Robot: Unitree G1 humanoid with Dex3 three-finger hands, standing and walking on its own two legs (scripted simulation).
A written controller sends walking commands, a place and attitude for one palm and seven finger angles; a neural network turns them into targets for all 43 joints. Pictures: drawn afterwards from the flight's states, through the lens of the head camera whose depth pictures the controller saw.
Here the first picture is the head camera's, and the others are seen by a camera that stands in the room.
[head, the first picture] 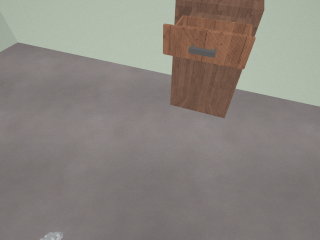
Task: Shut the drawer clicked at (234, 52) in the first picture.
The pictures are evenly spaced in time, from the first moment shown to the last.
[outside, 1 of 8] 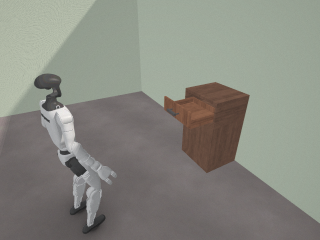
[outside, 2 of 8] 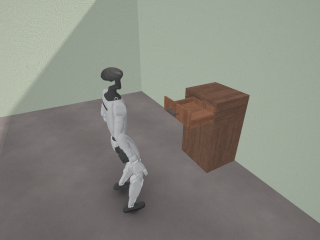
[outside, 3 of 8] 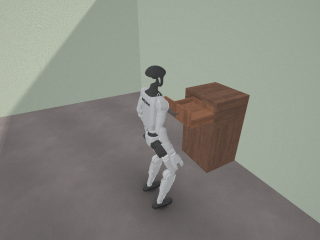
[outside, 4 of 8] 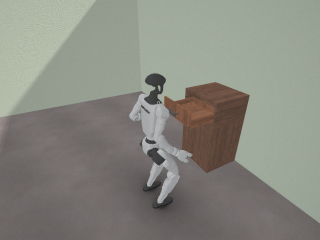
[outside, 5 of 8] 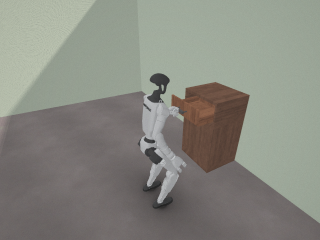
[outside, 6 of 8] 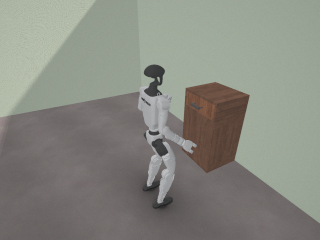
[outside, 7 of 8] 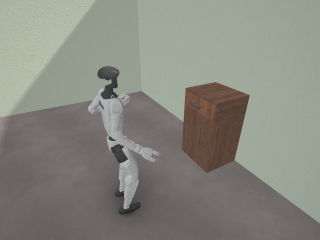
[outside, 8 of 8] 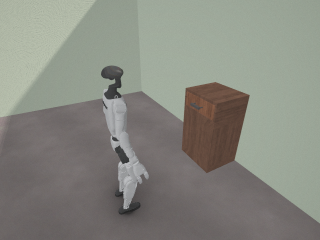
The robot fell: no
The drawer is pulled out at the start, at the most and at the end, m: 0.30 0.30 0.00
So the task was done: yes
